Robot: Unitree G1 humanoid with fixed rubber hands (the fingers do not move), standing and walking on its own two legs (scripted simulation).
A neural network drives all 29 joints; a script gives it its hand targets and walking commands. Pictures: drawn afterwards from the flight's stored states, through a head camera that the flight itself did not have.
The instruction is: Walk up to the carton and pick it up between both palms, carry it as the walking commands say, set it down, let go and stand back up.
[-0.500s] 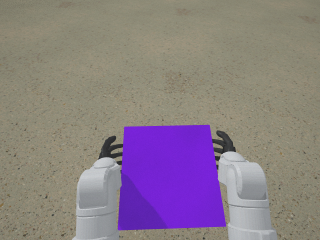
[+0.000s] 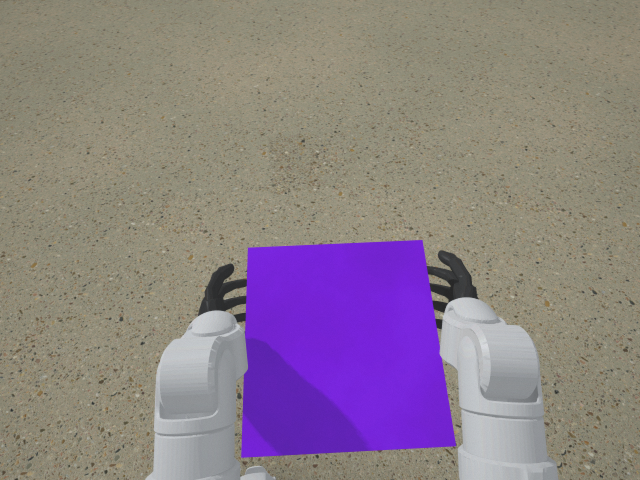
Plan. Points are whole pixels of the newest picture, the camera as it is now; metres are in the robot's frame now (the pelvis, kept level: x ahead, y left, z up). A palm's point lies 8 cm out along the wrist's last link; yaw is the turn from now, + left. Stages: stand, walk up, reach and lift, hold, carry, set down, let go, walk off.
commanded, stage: carry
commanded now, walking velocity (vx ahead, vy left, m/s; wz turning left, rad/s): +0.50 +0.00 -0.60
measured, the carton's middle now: (337, 352) +0.30 +0.00 -0.03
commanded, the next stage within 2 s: none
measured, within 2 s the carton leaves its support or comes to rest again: neither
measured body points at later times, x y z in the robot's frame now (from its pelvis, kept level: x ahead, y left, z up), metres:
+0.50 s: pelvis +0.30 +0.00 +0.00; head +0.30 +0.01 +0.45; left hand +0.63 +0.01 +0.08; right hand +0.53 -0.25 +0.09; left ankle +0.23 +0.14 -0.74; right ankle +0.36 -0.16 -0.71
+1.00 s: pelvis +0.57 -0.14 +0.00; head +0.60 -0.15 +0.45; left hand +0.90 -0.21 +0.07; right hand +0.74 -0.44 +0.08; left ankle +0.75 -0.09 -0.71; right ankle +0.45 -0.17 -0.74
